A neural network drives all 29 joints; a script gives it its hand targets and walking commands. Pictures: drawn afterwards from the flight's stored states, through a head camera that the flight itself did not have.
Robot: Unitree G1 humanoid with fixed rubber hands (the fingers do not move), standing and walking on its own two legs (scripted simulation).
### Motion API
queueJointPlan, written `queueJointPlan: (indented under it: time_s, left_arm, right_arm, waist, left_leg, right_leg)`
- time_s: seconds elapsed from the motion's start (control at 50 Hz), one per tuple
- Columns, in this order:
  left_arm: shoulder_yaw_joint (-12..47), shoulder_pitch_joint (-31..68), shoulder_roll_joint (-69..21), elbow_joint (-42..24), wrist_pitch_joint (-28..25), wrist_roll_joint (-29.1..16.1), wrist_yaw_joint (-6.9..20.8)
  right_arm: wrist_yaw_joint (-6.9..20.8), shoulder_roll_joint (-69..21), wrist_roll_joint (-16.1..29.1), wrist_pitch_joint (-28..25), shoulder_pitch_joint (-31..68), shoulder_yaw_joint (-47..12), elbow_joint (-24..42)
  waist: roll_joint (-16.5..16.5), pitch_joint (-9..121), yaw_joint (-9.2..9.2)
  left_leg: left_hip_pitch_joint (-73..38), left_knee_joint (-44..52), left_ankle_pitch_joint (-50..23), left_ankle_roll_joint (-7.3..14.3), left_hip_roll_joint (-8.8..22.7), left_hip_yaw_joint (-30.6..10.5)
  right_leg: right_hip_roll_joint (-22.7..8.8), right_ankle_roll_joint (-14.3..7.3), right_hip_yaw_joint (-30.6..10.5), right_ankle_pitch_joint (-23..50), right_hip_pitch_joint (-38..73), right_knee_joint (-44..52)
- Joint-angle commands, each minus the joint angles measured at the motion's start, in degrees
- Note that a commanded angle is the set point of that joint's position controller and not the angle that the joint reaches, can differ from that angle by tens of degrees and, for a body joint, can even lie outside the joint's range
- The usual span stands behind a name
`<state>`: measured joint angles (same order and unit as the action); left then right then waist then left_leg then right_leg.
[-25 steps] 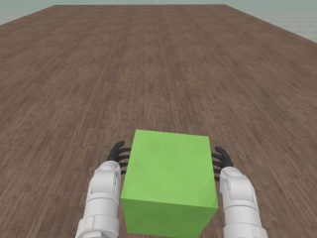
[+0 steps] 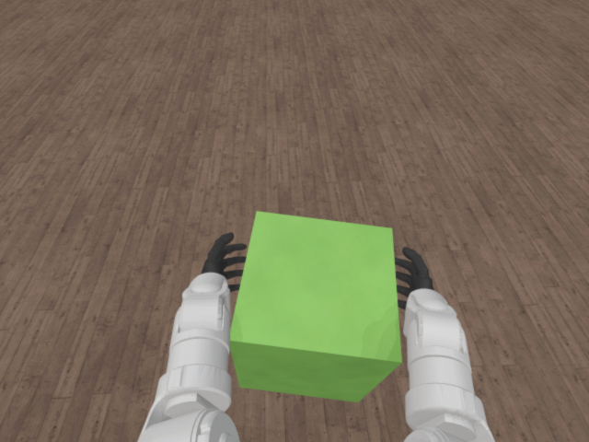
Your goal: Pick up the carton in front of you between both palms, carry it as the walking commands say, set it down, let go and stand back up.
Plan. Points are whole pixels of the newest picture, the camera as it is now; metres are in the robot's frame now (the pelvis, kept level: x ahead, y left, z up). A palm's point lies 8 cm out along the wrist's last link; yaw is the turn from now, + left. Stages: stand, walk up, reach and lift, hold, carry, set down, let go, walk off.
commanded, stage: set down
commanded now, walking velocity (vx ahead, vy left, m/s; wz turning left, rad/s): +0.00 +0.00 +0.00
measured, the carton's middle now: (310, 313) +0.33 +0.00 -0.06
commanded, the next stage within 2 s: none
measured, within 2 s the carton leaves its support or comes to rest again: neither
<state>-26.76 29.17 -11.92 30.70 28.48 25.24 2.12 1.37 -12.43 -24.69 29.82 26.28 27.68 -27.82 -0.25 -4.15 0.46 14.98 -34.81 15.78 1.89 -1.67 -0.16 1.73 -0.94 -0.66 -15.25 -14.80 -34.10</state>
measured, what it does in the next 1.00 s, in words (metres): lowers itself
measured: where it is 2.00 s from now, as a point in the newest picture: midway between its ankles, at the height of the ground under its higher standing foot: outside the picture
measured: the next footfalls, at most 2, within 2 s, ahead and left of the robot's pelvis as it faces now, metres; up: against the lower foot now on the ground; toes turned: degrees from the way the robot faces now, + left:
none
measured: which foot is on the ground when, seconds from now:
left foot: down 0.00-1.00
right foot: down 0.00-1.00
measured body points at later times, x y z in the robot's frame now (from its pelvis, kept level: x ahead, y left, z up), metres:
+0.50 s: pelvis -0.02 +0.00 -0.10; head +0.19 +0.01 +0.30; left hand +0.39 +0.15 -0.18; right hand +0.37 -0.15 -0.19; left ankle +0.04 +0.10 -0.73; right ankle +0.03 -0.12 -0.73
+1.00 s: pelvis -0.06 +0.01 -0.23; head +0.22 +0.04 +0.12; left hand +0.45 +0.15 -0.33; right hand +0.41 -0.15 -0.34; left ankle +0.04 +0.10 -0.73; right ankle +0.03 -0.12 -0.73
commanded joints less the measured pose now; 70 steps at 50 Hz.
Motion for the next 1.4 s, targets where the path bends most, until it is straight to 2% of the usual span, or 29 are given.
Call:
queueJointPlan:
  time_s: [0.0,0.1,0.22,0.24,0.26,0.32,0.36,0.38,0.42,0.56,0.58,0.6,0.66,0.68,0.76,0.78,0.8,0.88,0.9,0.92,1.02,1.04,1.12,1.16,1.18,1.26,1.32,1.34,1.38]
  left_arm:
    - [17.82,19.15,-32.38,6.32,-9.14,-5.27,9.24]
    - [27.25,22.54,-38.01,4.65,-19.92,-11.82,9.54]
    - [37.35,23.73,-37.22,4.47,-26.63,-15.17,7.19]
    - [38.64,23.68,-39.99,2.31,-27.04,-16.4,6.13]
    - [40.05,21.64,-38.74,1.62,-27.15,-16.5,4.71]
    - [37.8,21.87,-37.28,4.08,-25.93,-16.13,2.18]
    - [40.22,29.14,-37.13,1.53,-25.9,-18.19,2.02]
    - [38.72,29.14,-34.62,0.52,-25.67,-17.34,1.1]
    - [39.81,34.91,-34.63,-0.18,-23.77,-18.35,1.54]
    - [28.23,40.2,-35.39,14.08,-18.81,-11.03,5.31]
    - [27.6,42.29,-31.89,11.6,-19.28,-10.73,5.61]
    - [27.12,38.9,-37.28,16.02,-18.54,-11.18,6.25]
    - [27.32,43.78,-36.32,16.59,-18.45,-12.56,7.55]
    - [25.47,44.27,-37.82,17.01,-18.6,-13.07,7.86]
    - [28.64,50.97,-35.49,17.25,-18.51,-14.87,6.3]
    - [27.83,50.96,-37.25,16.36,-18.38,-15.74,6.39]
    - [30.81,51.16,-36.96,16.86,-17.9,-16.96,6.38]
    - [33.93,54.88,-39.0,16.37,-17.68,-18.67,5.35]
    - [32.71,56.71,-35.33,15.23,-17.49,-16.77,4.8]
    - [32.36,59.78,-37.45,15.69,-17.35,-18.77,5.27]
    - [34.69,61.26,-35.97,16.61,-16.01,-20.56,4.28]
    - [33.56,60.44,-34.56,15.2,-16.28,-19.01,4.0]
    - [33.65,68.62,-33.31,17.17,-14.58,-20.02,4.49]
    - [33.08,70.56,-30.63,19.58,-13.82,-19.89,5.28]
    - [31.15,68.46,-31.3,20.91,-13.02,-19.12,6.05]
    - [27.92,70.87,-35.19,25.87,-12.21,-19.63,7.83]
    - [29.31,73.4,-30.33,26.75,-12.83,-21.03,8.48]
    - [30.47,74.54,-29.87,23.59,-13.36,-20.0,8.69]
    - [32.7,75.76,-27.6,24.12,-13.72,-22.37,8.42]
  right_arm:
    - [7.31,-37.75,7.65,-10.9,23.77,-20.13,-3.87]
    - [4.82,-42.28,12.07,-21.72,22.04,-27.85,-3.62]
    - [2.5,-41.67,16.57,-27.96,28.13,-39.65,-0.52]
    - [2.49,-41.75,14.18,-28.6,23.55,-37.78,-0.72]
    - [2.4,-40.51,16.35,-29.34,24.34,-39.65,0.94]
    - [2.55,-34.66,16.91,-29.18,29.89,-39.52,5.44]
    - [3.45,-32.77,16.46,-28.29,34.26,-38.24,4.23]
    - [3.71,-34.73,17.05,-27.2,33.66,-38.64,2.93]
    - [4.11,-37.58,18.61,-25.44,35.29,-38.8,0.98]
    - [2.75,-41.4,15.49,-20.54,40.92,-28.16,-9.35]
    - [2.7,-42.19,15.92,-19.86,44.41,-26.55,-12.05]
    - [1.96,-41.14,13.4,-20.4,42.38,-25.23,-11.31]
    - [2.59,-42.72,14.8,-20.82,45.8,-25.43,-7.52]
    - [2.85,-41.69,15.72,-20.06,51.4,-26.53,-9.36]
    - [2.41,-38.5,15.01,-20.54,54.56,-24.92,-9.25]
    - [2.16,-35.93,18.16,-20.91,60.53,-26.04,-7.14]
    - [2.24,-37.01,16.87,-20.69,55.76,-26.04,-5.88]
    - [2.34,-39.66,19.16,-20.27,59.76,-26.1,-5.62]
    - [2.88,-40.62,19.9,-19.66,62.69,-27.52,-5.23]
    - [3.17,-37.88,21.25,-19.35,65.21,-28.81,-3.68]
    - [2.98,-38.05,22.51,-18.43,67.59,-29.66,-1.03]
    - [3.27,-36.94,23.96,-18.24,71.95,-31.49,-0.21]
    - [3.84,-35.44,24.68,-16.78,76.42,-28.08,-3.69]
    - [3.98,-34.47,22.31,-15.94,75.56,-25.88,-5.15]
    - [3.76,-32.18,23.57,-16.01,79.59,-26.3,-4.86]
    - [3.24,-31.18,20.26,-16.22,82.1,-20.99,-6.02]
    - [2.99,-29.87,21.44,-16.52,84.58,-23.49,-5.34]
    - [3.53,-33.14,23.02,-16.46,83.59,-22.93,-5.56]
    - [3.49,-30.67,24.66,-17.12,86.69,-25.87,-0.48]
  waist:
    - [0.53,12.73,2.79]
    - [-3.89,34.46,-2.17]
    - [-1.24,55.48,-1.29]
    - [-1.46,56.1,-4.51]
    - [-2.87,61.48,-0.49]
    - [-1.85,62.1,-2.34]
    - [-0.5,60.8,-6.33]
    - [2.03,62.84,-1.87]
    - [1.68,59.11,-4.57]
    - [-3.1,52.36,-0.61]
    - [-1.0,53.78,2.85]
    - [-2.6,52.42,-2.37]
    - [-1.95,56.51,-2.9]
    - [-0.89,58.18,0.67]
    - [-0.85,60.11,-5.09]
    - [-5.51,61.38,-1.29]
    - [-2.74,64.75,-5.08]
    - [-5.96,68.76,-4.46]
    - [-5.56,69.01,0.5]
    - [-4.54,71.0,-5.44]
    - [-4.79,72.0,-4.39]
    - [-4.33,74.07,0.1]
    - [-6.9,69.72,-1.19]
    - [-3.93,63.75,-5.79]
    - [-5.72,64.32,-1.28]
    - [-7.69,63.98,-7.68]
    - [-5.21,65.84,-7.91]
    - [-7.5,65.03,-4.13]
    - [-6.34,67.47,-6.53]
  left_leg:
    - [7.86,-0.2,-11.65,0.91,-2.9,-4.82]
    - [14.76,-10.94,-23.89,-1.27,-4.55,-4.59]
    - [24.79,-19.18,-24.93,-1.88,-5.61,-5.39]
    - [24.96,-18.78,-26.93,-2.21,-5.1,-6.75]
    - [20.65,-21.6,-31.38,-2.6,-5.62,-5.41]
    - [21.01,-25.45,-35.15,-2.73,-5.14,-7.51]
    - [29.16,-25.24,-17.21,-3.51,-5.66,-6.94]
    - [28.13,-26.0,-12.2,-2.98,-6.17,-5.08]
    - [33.48,-27.71,-8.44,-3.07,-6.3,-5.01]
    - [46.51,-33.3,2.23,-1.51,-6.82,-1.17]
    - [47.72,-34.64,-0.01,-1.42,-6.78,-1.26]
    - [50.81,-35.84,-2.06,-1.77,-7.3,-1.05]
    - [51.64,-39.22,-4.37,-1.59,-7.26,-1.87]
    - [50.56,-39.64,-5.68,-1.66,-7.56,-1.14]
    - [51.97,-44.57,-5.62,-2.99,-6.98,-3.09]
    - [54.32,-45.77,-3.54,-3.07,-7.29,-0.83]
    - [52.46,-45.22,-4.3,-3.57,-7.52,-1.97]
    - [52.83,-49.48,-4.85,-3.12,-7.2,-2.92]
    - [51.97,-50.03,-6.73,-2.74,-7.41,-3.25]
    - [54.1,-53.1,-5.36,-3.34,-6.88,-2.09]
    - [57.47,-55.57,-7.61,-2.96,-7.19,-2.51]
    - [54.62,-56.13,-10.66,-2.21,-7.08,-3.84]
    - [57.73,-58.82,-1.74,-2.32,-6.64,-2.67]
    - [63.96,-59.86,1.61,-1.73,-6.5,-2.69]
    - [62.54,-62.15,0.17,-1.88,-6.41,-1.91]
    - [66.8,-63.06,2.8,-1.72,-6.49,-2.89]
    - [64.53,-67.55,-3.62,-2.22,-6.13,-2.87]
    - [65.08,-69.87,-6.88,-2.29,-6.09,-0.83]
    - [68.12,-70.43,-5.74,-1.24,-5.67,-1.72]
  right_leg:
    - [2.91,1.13,-5.13,11.44,-8.26,-0.78]
    - [4.41,1.18,-5.64,26.93,-11.35,-10.5]
    - [4.73,2.06,-5.65,33.65,-17.79,-20.94]
    - [5.42,1.09,-4.54,30.27,-22.18,-20.47]
    - [6.33,2.06,-3.61,29.58,-25.13,-21.79]
    - [7.0,2.39,-2.89,25.07,-36.75,-25.1]
    - [6.88,2.56,-0.35,13.6,-39.76,-27.44]
    - [7.47,3.22,0.06,7.38,-41.52,-27.0]
    - [7.06,2.26,-0.7,5.14,-44.19,-29.11]
    - [8.09,3.74,-1.09,-1.86,-52.56,-34.52]
    - [8.24,4.12,-0.3,-1.89,-54.33,-35.61]
    - [7.55,3.75,-0.65,1.56,-51.94,-34.64]
    - [8.1,3.85,0.31,3.46,-58.64,-39.46]
    - [7.85,4.14,0.31,2.76,-58.2,-39.18]
    - [8.79,3.81,2.48,0.99,-67.4,-44.6]
    - [8.99,3.17,1.99,0.28,-64.07,-46.37]
    - [8.79,3.52,3.07,1.19,-64.01,-46.84]
    - [8.78,3.47,3.72,0.94,-68.95,-52.24]
    - [8.87,3.85,2.89,0.49,-74.05,-54.45]
    - [8.9,3.55,3.5,1.3,-68.19,-53.27]
    - [8.77,4.2,4.34,2.55,-73.39,-58.96]
    - [8.74,4.82,4.85,3.16,-75.44,-60.9]
    - [8.54,4.29,5.45,-3.53,-82.99,-63.65]
    - [8.42,4.75,5.76,-4.36,-83.95,-63.43]
    - [7.75,4.52,5.14,-5.91,-83.46,-64.83]
    - [7.98,3.51,6.83,-3.48,-82.77,-67.75]
    - [6.58,3.97,7.34,-1.18,-84.64,-70.06]
    - [7.1,3.74,5.31,-0.52,-86.15,-69.57]
    - [6.3,4.63,6.33,2.74,-81.42,-72.95]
